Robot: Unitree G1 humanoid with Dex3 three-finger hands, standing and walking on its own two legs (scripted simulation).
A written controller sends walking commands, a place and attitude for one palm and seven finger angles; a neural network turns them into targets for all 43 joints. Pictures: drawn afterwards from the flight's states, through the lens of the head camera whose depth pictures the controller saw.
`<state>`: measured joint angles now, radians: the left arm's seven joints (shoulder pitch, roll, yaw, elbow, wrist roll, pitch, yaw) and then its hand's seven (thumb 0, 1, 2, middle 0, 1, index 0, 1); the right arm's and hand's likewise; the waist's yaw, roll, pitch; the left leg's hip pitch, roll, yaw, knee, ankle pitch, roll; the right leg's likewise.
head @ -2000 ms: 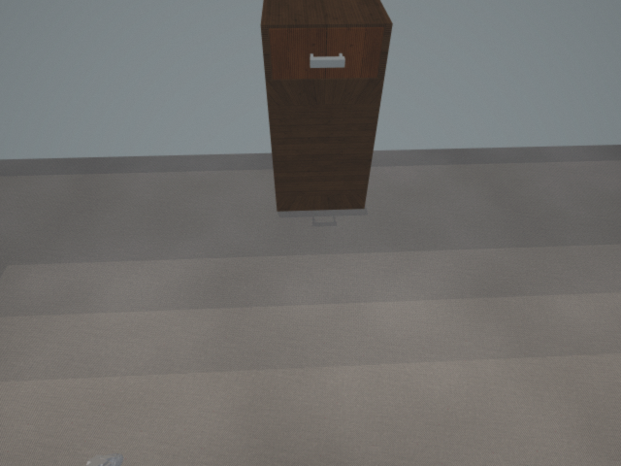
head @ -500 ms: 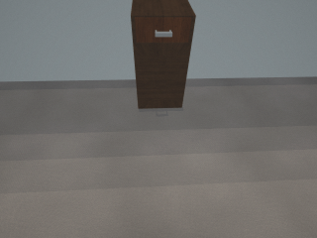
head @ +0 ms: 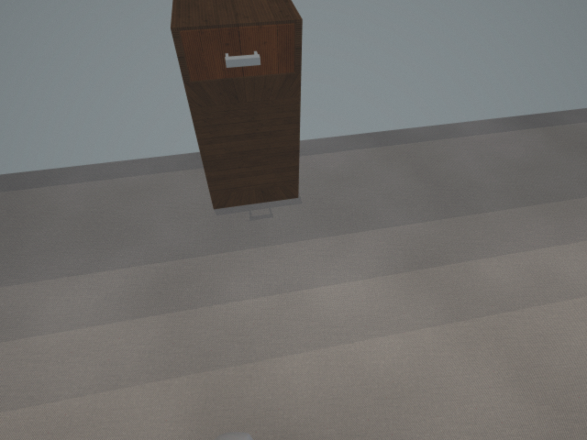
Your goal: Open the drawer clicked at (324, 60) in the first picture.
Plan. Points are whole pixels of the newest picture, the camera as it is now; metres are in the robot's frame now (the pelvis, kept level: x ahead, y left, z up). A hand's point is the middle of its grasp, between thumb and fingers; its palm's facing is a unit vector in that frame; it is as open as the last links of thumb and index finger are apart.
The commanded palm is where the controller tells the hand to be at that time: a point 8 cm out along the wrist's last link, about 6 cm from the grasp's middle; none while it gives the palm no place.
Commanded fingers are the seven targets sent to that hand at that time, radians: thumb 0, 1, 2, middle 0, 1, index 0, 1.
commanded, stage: walk to a spot facing it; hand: left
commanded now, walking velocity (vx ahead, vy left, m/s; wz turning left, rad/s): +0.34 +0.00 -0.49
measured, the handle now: (242, 57) +1.20 +0.30 -0.04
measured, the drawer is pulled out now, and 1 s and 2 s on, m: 0.00 0.00 0.00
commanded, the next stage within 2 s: turn to face it in 1.12 s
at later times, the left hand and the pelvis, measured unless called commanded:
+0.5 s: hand (163, 351) +0.28 +0.27 -0.16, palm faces -0.20 -0.96 -0.21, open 7.4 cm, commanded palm none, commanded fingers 0.00 0.90 0.90 -0.20 -0.30 -0.20 -0.30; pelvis +0.18 +0.07 +0.01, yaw -18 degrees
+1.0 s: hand (311, 244) +0.54 +0.02 -0.15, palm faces -0.59 -0.79 -0.18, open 7.4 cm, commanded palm none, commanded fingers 0.00 0.90 0.90 -0.20 -0.30 -0.20 -0.30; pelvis +0.33 -0.05 -0.01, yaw -34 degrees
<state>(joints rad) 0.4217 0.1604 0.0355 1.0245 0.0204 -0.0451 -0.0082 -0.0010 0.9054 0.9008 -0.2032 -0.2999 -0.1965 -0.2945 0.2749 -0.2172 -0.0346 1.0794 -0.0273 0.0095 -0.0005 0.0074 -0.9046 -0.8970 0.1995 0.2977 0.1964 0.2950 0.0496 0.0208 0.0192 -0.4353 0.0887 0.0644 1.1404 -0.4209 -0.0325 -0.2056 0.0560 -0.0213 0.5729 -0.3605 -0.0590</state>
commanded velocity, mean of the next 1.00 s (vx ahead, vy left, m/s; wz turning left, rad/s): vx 0.33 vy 0.00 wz -0.51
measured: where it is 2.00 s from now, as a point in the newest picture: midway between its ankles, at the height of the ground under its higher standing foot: (346, 374)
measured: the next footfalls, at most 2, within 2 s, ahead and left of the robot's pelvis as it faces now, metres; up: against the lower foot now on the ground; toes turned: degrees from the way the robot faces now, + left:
left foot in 0.30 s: +0.27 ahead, +0.15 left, +0.00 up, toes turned -4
right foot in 0.88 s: +0.38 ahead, -0.16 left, +0.00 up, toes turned -39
